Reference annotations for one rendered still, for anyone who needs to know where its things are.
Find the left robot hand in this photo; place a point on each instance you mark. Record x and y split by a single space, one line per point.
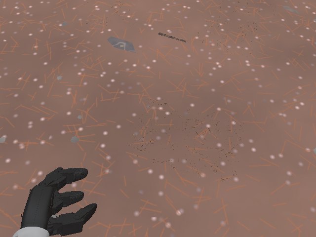
44 201

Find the robot left forearm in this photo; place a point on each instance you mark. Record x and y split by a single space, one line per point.
31 231

